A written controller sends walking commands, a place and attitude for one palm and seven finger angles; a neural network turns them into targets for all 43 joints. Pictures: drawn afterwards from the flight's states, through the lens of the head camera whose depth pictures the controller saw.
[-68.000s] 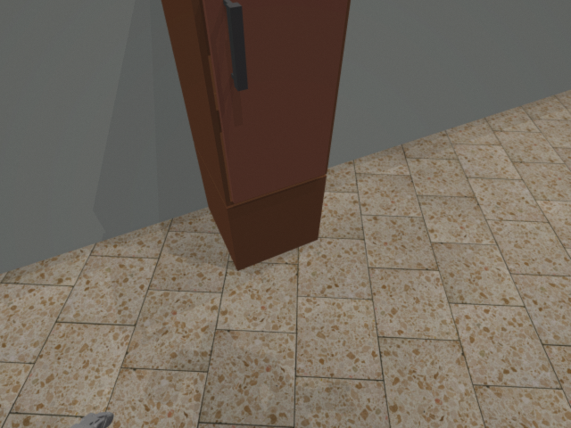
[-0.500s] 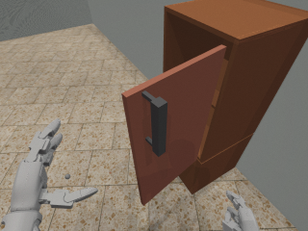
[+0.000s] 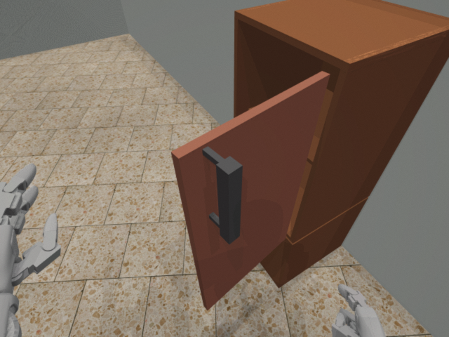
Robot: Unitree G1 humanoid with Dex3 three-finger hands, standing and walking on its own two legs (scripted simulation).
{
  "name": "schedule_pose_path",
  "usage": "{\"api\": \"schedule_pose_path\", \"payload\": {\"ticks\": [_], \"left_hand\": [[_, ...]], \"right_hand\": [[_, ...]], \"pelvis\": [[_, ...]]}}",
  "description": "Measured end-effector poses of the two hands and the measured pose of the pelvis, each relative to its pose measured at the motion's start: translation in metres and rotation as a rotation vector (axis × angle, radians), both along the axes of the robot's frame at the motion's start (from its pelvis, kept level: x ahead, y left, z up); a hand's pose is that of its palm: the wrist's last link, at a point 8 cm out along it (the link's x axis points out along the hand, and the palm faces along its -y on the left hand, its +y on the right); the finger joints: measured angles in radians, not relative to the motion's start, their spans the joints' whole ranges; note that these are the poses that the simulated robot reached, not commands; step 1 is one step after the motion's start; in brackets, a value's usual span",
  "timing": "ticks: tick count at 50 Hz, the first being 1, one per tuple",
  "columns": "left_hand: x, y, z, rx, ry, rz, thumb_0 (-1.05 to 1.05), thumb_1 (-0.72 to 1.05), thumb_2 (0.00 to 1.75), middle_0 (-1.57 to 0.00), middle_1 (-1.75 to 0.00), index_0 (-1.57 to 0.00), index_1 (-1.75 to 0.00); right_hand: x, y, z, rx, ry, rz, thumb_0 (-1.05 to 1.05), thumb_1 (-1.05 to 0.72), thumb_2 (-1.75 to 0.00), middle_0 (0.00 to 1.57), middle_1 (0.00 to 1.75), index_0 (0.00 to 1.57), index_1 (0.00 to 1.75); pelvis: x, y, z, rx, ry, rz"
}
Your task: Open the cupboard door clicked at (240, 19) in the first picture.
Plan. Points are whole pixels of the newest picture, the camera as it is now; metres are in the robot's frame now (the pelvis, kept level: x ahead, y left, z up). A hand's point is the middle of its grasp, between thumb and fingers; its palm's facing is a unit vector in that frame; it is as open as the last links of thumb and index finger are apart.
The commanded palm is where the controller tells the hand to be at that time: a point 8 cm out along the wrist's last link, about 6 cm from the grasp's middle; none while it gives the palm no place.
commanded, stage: draw the hand back to the body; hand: left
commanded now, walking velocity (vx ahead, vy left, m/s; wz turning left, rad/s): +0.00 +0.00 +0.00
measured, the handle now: (220, 197) +0.29 +0.04 +0.15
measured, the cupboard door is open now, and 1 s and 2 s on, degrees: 100 100 100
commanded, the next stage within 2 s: step back with the hand held close in 0.30 s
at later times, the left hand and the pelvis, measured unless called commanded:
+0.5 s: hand (54, 244) +0.19 +0.25 +0.15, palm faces +0.42 -0.80 -0.43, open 7.5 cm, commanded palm +0.14 +0.29 +0.17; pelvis +0.00 -0.01 +0.00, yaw +0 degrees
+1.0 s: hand (16, 292) +0.13 +0.27 +0.15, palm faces +0.37 -0.80 -0.48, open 7.4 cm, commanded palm +0.07 +0.31 +0.17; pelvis -0.08 +0.02 -0.01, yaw -1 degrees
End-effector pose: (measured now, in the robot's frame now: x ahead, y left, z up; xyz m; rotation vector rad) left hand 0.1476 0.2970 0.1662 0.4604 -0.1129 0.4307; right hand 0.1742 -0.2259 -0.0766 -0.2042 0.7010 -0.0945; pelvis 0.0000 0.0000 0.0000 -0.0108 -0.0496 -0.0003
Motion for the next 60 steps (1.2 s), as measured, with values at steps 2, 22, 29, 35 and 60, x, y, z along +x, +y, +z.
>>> {"api": "schedule_pose_path", "payload": {"ticks": [2,22,29,35,60], "left_hand": [[0.001,0.000,-0.001,-0.007,0.001,0.005,0.01,0.77,0.85,-0.21,-0.30,-0.20,-0.30],[-0.002,-0.010,0.000,-0.004,0.015,-0.005,0.02,0.89,0.90,-0.21,-0.31,-0.21,-0.30],[-0.003,-0.008,0.008,0.060,0.016,-0.035,0.02,0.89,0.90,-0.21,-0.31,-0.20,-0.30],[-0.008,-0.010,-0.004,0.058,0.081,-0.073,0.02,0.89,0.90,-0.21,-0.31,-0.21,-0.30],[-0.106,0.022,0.000,0.091,-0.095,-0.037,0.02,0.89,0.90,-0.21,-0.31,-0.21,-0.30]], "right_hand": [[0.001,0.000,0.000,0.000,0.001,0.005,0.01,-0.90,-0.90,0.21,0.30,0.20,0.30],[-0.006,-0.001,-0.007,0.024,0.028,0.002,0.01,-0.90,-0.90,0.21,0.30,0.20,0.30],[-0.015,-0.010,-0.006,0.017,0.038,-0.040,0.01,-0.90,-0.90,0.21,0.30,0.20,0.30],[-0.034,-0.019,-0.007,0.000,0.065,-0.103,0.01,-0.90,-0.90,0.21,0.30,0.20,0.30],[-0.146,0.013,-0.020,-0.050,0.099,-0.084,0.01,-0.90,-0.90,0.21,0.30,0.20,0.30]], "pelvis": [[0.001,0.000,0.000,0.000,0.001,0.001],[-0.001,-0.006,0.000,0.001,-0.001,0.004],[-0.010,-0.004,-0.001,-0.008,0.035,-0.009],[-0.022,0.000,-0.003,-0.008,0.052,-0.021],[-0.107,0.026,-0.019,-0.029,0.036,0.006]]}}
